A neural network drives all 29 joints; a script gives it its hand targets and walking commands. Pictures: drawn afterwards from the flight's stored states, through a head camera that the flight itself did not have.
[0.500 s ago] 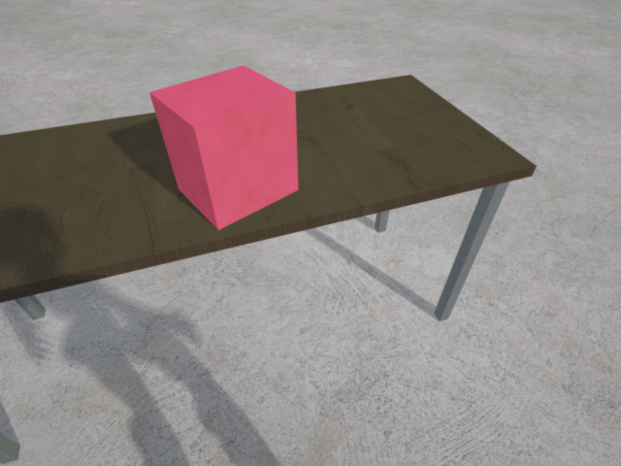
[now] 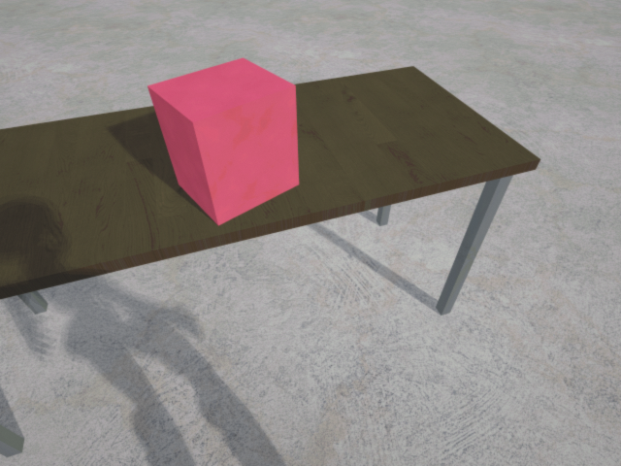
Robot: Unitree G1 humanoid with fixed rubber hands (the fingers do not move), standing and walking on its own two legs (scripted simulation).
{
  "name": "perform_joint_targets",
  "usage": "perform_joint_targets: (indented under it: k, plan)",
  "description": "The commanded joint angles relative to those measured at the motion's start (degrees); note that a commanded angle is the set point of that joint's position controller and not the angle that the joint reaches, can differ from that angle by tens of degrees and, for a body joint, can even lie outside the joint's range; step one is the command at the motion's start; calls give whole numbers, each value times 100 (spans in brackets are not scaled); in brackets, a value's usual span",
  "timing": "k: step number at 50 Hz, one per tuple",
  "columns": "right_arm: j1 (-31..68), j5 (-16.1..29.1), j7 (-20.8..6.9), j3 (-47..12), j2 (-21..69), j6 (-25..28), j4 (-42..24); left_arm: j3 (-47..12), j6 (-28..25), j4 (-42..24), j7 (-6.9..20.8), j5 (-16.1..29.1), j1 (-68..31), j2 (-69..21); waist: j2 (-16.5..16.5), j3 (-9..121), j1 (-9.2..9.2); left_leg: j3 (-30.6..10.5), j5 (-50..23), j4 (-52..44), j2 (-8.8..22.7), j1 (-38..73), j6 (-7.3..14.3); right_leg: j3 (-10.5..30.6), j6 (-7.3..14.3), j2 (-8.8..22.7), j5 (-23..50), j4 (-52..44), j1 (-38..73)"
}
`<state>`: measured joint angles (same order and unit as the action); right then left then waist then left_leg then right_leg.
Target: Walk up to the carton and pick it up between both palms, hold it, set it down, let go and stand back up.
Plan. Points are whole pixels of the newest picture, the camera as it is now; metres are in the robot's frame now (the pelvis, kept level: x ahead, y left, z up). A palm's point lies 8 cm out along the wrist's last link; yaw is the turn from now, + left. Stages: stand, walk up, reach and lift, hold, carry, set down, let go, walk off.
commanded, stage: stand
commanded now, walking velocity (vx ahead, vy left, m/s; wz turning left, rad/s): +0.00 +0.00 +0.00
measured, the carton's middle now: (230, 140) +0.74 +0.17 +0.05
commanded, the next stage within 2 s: none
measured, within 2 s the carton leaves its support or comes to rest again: neither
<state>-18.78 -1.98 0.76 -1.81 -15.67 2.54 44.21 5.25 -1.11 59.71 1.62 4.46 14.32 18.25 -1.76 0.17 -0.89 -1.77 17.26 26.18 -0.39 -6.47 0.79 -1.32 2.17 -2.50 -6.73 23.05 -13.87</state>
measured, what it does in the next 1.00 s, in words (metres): stands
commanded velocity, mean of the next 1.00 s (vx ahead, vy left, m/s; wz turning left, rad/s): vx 0.00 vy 0.00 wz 0.00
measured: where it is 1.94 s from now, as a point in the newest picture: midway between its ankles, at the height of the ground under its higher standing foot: outside the picture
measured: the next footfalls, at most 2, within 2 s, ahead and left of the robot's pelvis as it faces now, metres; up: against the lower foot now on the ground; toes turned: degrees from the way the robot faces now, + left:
none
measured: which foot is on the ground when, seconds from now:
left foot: down 0.00-1.00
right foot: down 0.00-1.00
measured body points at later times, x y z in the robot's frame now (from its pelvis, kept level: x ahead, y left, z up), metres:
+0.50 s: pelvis +0.00 +0.00 +0.00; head +0.00 -0.01 +0.45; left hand +0.04 +0.30 -0.12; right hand +0.10 -0.25 -0.12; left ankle -0.03 +0.12 -0.74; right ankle +0.07 -0.09 -0.74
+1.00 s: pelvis +0.01 +0.00 +0.00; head +0.01 -0.01 +0.45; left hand +0.05 +0.30 -0.12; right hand +0.10 -0.25 -0.13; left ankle -0.03 +0.12 -0.74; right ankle +0.07 -0.09 -0.74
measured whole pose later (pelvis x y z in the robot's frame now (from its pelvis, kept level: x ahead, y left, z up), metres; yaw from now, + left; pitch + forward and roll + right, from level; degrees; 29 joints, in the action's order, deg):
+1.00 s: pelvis +0.01 +0.00 +0.00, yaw +0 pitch -1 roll +0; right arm -16.9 -2.0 0.8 -1.7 -15.9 2.5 44.4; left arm 5.2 -1.1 59.7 1.6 4.5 13.8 18.2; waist -1.9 -1.1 -0.9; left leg -1.8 17.3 25.1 -0.4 -6.5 0.8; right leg -1.3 2.2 -2.5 -7.4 23.1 -14.3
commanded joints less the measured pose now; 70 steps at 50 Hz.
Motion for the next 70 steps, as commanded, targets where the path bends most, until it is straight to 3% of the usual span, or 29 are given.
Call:
perform_joint_targets:
  k: [1, 3, 9, 10, 14, 15, 18, 19, 21, 22, 23, 24, 27, 29, 30, 31, 37, 42, 43, 46, 52, 53, 55, 57, 63, 65, 67, 69, 70]
  plan:
    - [243, 11, 129, 539, -1661, 157, 61, 49, -174, -348, -79, -565, -628, 1414, -419, -550, 33, -1049, 37, -1035, 732, -1073, 302, 1032, 212, 1100, -144, -235, 809]
    - [322, 7, 163, 552, -1671, 145, 143, 58, -172, -356, -55, -526, -541, 1339, -397, -426, -81, -1111, 65, -1054, 750, -1066, 292, 984, 203, 1067, -129, -182, 897]
    - [358, 54, 139, 548, -1616, 160, 108, 55, -172, -355, -77, -570, -655, 1379, -249, -561, 23, -1063, -74, -989, 744, -1111, 294, 932, 186, 1039, -139, -231, 783]
    - [366, 7, 137, 520, -1590, 167, 148, 21, -165, -328, -47, -551, -605, 1281, -460, -506, -12, -1039, 13, -980, 734, -1094, 284, 960, 154, 1044, -167, -263, 859]
    - [269, 20, 144, 551, -1679, 164, 182, 47, -159, -417, -61, -543, -682, 1298, -469, -450, 11, -1148, 153, -1099, 765, -1162, 312, 877, 185, 1037, -317, -158, 900]
    - [295, 42, 146, 559, -1753, 160, 181, 14, -162, -400, -53, -542, -645, 1237, -316, -659, -2, -1063, 114, -997, 730, -1169, 326, 963, 182, 1033, -322, -307, 697]
    - [331, 23, 158, 560, -1675, 157, 124, 38, -153, -411, -84, -535, -666, 1285, -521, -410, 52, -974, -82, -924, 701, -954, 252, 992, 213, 1076, -139, -243, 803]
    - [323, 31, 151, 553, -1611, 148, 149, 48, -173, -453, -85, -558, -796, 1365, -377, -474, 88, -1030, -266, -963, 750, -1013, 254, 975, 240, 1093, 123, -139, 869]
    - [279, 40, 158, 539, -1666, 158, 188, 38, -156, -391, -76, -525, -628, 1265, -455, -323, 13, -995, -222, -914, 694, -970, 241, 1001, 196, 1113, 2, -221, 926]
    - [286, 56, 149, 518, -1572, 180, 179, 2, -165, -402, -55, -545, -701, 1294, -269, -448, 72, -1048, -255, -949, 749, -931, 291, 933, 203, 1042, -32, -193, 770]
    - [253, 11, 155, 511, -1601, 185, 205, 21, -163, -381, -44, -500, -597, 1227, -450, -396, -52, -1050, -312, -954, 791, -1010, 292, 935, 197, 1040, 152, -153, 985]
    - [306, 49, 135, 510, -1588, 168, 185, 30, -176, -361, -70, -549, -629, 1368, -465, -372, 32, -1017, -228, -1013, 746, -1016, 258, 982, 206, 1101, 150, -137, 976]
    - [464, 48, 125, 541, -1619, 165, 123, 52, -159, -403, -86, -563, -690, 1336, -255, -350, -12, -960, -226, -909, 689, -1026, 271, 935, 214, 1060, -42, -169, 911]
    - [524, 28, 140, 577, -1734, 160, 131, 39, -138, -422, -81, -524, -710, 1316, -557, -463, -27, -1054, -156, -991, 761, -1079, 282, 886, 188, 1048, 9, -133, 861]
    - [544, 45, 145, 560, -1713, 155, 140, 42, -127, -367, -61, -513, -623, 1321, -423, -436, -109, -1103, -46, -1069, 764, -1181, 313, 906, 160, 1021, -76, -180, 940]
    - [435, 57, 135, 537, -1603, 145, 127, 60, -159, -398, -73, -548, -706, 1332, -328, -458, -4, -1077, 45, -1047, 751, -1133, 307, 928, 170, 1063, -213, -185, 867]
    - [411, 41, 124, 512, -1549, 170, 147, 52, -162, -341, -60, -580, -625, 1330, -404, -555, 56, -1035, 82, -978, 727, -1144, 304, 1019, 225, 1119, -197, -241, 841]
    - [433, 33, 133, 536, -1666, 157, 199, 46, -174, -344, -47, -547, -610, 1343, -447, -465, -2, -1072, -7, -998, 746, -1056, 296, 982, 186, 1037, -198, -238, 813]
    - [528, 40, 125, 531, -1598, 154, 137, 86, -175, -360, -72, -552, -598, 1409, -255, -346, -67, -1077, -14, -991, 762, -1049, 331, 919, 154, 1038, -270, -177, 896]
    - [543, 38, 153, 562, -1719, 154, 178, 46, -144, -405, -44, -547, -704, 1231, -476, -410, -40, -1050, 7, -1002, 713, -1115, 280, 844, 156, 1008, -147, -149, 902]
    - [437, 52, 135, 537, -1624, 176, 159, 71, -141, -360, -68, -570, -676, 1331, -198, -316, 42, -1062, -306, -946, 735, -961, 313, 907, 192, 1059, 98, -133, 920]
    - [436, 45, 150, 529, -1640, 172, 153, 40, -132, -386, -55, -535, -672, 1254, -457, -333, -21, -1034, -185, -907, 695, -983, 285, 925, 203, 1096, 80, -162, 881]
    - [477, 75, 131, 537, -1633, 163, 196, 55, -151, -409, -53, -532, -698, 1355, -435, -244, -25, -1012, -165, -925, 736, -981, 297, 909, 194, 1037, -40, -148, 936]
    - [361, 40, 146, 532, -1654, 179, 202, 44, -128, -404, -48, -552, -820, 1252, -282, -362, 111, -1065, -193, -943, 764, -979, 279, 928, 173, 1052, 63, -152, 886]
    - [439, 76, 149, 516, -1618, 154, 201, 30, -155, -354, -45, -543, -679, 1319, -415, -278, 9, -1015, -300, -945, 754, -1017, 300, 943, 184, 1067, 174, -116, 959]
    - [546, 44, 139, 540, -1670, 165, 179, 87, -141, -315, -61, -545, -663, 1403, -156, -224, -60, -1025, -104, -952, 741, -934, 286, 909, 196, 1044, -34, -111, 953]
    - [453, 34, 146, 534, -1626, 148, 214, 69, -128, -384, -75, -583, -800, 1320, -368, -419, 62, -1024, -23, -946, 712, -1050, 272, 977, 188, 1074, -233, -197, 885]
    - [621, 44, 155, 533, -1626, 162, 188, 73, -145, -406, -68, -563, -749, 1341, -479, -156, -54, -993, -74, -981, 691, -1035, 267, 895, 161, 1015, -197, -180, 1029]
    - [578, 56, 144, 514, -1564, 156, 164, 68, -137, -390, -71, -551, -760, 1316, -282, -239, -44, -1018, -158, -946, 710, -1044, 276, 912, 193, 1075, -135, -137, 976]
